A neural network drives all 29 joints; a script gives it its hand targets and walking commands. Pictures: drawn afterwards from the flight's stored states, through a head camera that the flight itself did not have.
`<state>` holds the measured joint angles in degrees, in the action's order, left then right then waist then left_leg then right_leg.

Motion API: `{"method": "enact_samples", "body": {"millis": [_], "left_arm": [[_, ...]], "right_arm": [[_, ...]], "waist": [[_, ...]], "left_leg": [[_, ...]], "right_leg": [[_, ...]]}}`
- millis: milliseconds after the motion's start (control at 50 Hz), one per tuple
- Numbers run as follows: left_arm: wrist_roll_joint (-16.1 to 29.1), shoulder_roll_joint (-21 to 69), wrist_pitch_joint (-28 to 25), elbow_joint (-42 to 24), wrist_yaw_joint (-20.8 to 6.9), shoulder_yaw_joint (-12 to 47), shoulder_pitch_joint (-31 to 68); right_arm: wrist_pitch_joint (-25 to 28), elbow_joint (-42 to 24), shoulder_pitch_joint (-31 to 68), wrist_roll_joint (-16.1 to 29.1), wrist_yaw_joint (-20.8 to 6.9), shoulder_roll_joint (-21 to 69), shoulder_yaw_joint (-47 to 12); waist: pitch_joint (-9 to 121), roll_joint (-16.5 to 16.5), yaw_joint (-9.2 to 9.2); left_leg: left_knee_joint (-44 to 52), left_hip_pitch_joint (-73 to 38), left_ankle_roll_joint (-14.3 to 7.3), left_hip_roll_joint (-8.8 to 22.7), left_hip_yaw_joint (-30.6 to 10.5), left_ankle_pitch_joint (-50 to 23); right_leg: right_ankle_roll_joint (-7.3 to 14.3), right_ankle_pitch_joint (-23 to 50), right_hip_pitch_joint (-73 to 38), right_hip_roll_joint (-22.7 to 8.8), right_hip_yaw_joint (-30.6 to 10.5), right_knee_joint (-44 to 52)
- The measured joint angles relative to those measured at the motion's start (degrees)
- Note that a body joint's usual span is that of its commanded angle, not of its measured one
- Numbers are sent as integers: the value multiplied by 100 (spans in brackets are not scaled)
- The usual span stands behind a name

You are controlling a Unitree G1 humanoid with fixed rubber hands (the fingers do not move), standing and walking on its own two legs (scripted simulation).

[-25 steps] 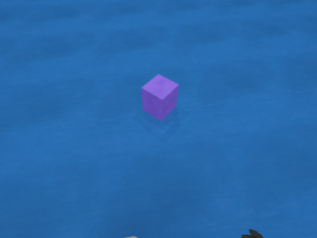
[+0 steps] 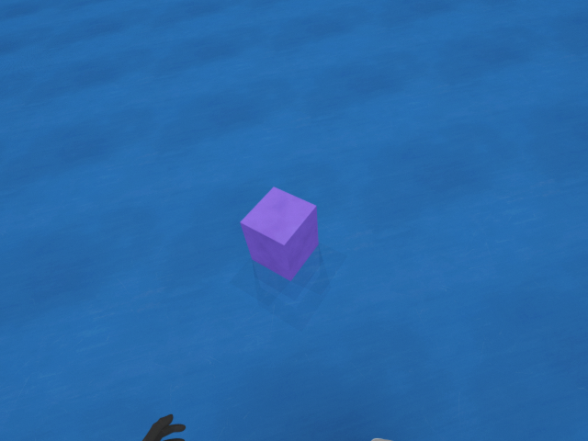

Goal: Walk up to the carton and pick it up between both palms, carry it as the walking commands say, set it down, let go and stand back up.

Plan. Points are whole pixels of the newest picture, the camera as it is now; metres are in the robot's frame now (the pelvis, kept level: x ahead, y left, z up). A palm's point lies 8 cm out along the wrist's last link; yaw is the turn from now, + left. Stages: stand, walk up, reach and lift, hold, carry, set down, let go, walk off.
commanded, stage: walk up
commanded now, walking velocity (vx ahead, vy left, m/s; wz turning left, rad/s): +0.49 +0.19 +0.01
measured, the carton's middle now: (282, 234) +0.93 +0.10 -0.64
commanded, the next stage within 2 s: none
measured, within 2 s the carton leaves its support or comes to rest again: neither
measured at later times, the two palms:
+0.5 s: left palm out of the picture +0.14 +0.33 -0.14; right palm (379, 282) +0.40 -0.14 -0.12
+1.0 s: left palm (178, 230) +0.56 +0.27 -0.12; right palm (405, 314) +0.35 -0.18 -0.15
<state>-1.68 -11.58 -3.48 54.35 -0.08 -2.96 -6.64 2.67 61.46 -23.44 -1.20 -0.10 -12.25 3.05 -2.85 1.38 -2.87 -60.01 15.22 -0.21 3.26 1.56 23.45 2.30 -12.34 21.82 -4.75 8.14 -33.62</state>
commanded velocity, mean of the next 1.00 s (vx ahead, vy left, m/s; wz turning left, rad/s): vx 0.40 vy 0.04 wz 0.00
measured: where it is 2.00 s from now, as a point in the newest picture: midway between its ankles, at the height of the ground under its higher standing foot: (286, 343)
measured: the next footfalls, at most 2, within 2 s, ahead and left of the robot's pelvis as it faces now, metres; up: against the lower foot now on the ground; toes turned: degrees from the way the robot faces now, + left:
left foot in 0.44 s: +0.37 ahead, +0.21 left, +0.00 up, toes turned +8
right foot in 0.96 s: +0.55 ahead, -0.06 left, +0.00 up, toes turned -10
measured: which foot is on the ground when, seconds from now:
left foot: up 0.00-0.42, down 0.44-0.96, up 0.98-1.00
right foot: down 0.00-0.46, up 0.48-0.94, down 0.96-1.00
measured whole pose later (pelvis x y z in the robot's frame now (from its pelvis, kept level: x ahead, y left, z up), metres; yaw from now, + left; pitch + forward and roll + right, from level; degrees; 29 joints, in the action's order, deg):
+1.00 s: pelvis +0.44 +0.05 -0.01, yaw +0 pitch -1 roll +1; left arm -1.6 -10.0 -2.5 54.1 -0.4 -2.4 -5.9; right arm 2.1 63.2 -25.1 -1.1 1.2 -10.2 2.5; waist -3.6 0.9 -3.2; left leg -39.7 7.6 1.8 5.2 5.0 28.2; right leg 1.1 -10.6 21.2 -4.1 9.0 -33.4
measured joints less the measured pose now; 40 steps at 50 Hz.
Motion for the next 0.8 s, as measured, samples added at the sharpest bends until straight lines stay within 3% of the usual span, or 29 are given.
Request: {"method": "enact_samples", "body": {"millis": [100, 240, 340, 420, 440, 480, 520, 560, 680, 800], "left_arm": [[80, -29, -107, 430, 27, 3, -956], [62, 139, -147, 664, 43, 34, -2066], [17, 202, -118, 767, 63, 8, -2377], [20, 112, -73, 859, 73, -5, -2438], [26, 87, -56, 868, 60, 3, -2464], [24, 23, -2, 833, 35, 3, -2269], [-12, -51, 20, 688, 34, -26, -1873], [-10, -165, 17, 562, 26, -58, -1466], [-18, -322, 242, 273, -77, -140, -565], [4, -190, 445, 159, -174, -58, -92]], "right_arm": [[-134, -312, 642, -96, -148, -199, 106], [-326, -636, 1388, -118, -353, -233, 103], [-297, -744, 1896, -75, -444, -73, 18], [-152, -829, 2223, -82, -420, 50, -40], [-72, -847, 2251, -95, -381, 54, -44], [75, -832, 2242, -145, -261, 70, 0], [127, -755, 2001, -114, -194, 61, -16], [170, -601, 1620, -83, -146, 78, -23], [266, -192, 530, -51, -50, 138, -60], [201, 0, -64, -38, 31, 233, -114]], "waist": [[32, 87, 379], [20, 113, 698], [-27, 56, 876], [-13, -77, 945], [7, -93, 929], [-81, -211, 822], [-140, -268, 735], [-138, -333, 602], [-108, -409, 182], [-130, -360, -43]], "left_leg": [[-391, 1129, 88, 180, -14, -1192], [791, 1836, 248, 326, 97, -2064], [2149, 1648, 274, 289, 364, -2163], [2909, 1205, 217, 212, 560, -1690], [3076, 983, 191, 209, 637, -1521], [2715, 1013, -2, 135, 719, -1625], [2529, 892, -136, 97, 750, -1266], [2812, 539, -157, 64, 754, -1180], [3704, -434, -117, 43, 649, -1205], [4087, -1055, 20, 123, 599, -1035]], "right_leg": [[-86, 88, -915, 6, -41, 926], [-282, -103, -1754, -93, -86, 1536], [-521, -304, -2303, -184, -68, 1892], [-765, -750, -2523, -308, -81, 1704], [-763, -1017, -2449, -344, -118, 1340], [-518, -1570, -1837, -457, -389, -336], [-314, -1510, -971, -294, -756, -2217], [-261, -1041, -306, -194, -787, -3124], [-429, -188, 785, -167, -496, -3031], [-561, 325, 979, -113, -300, -1818]]}}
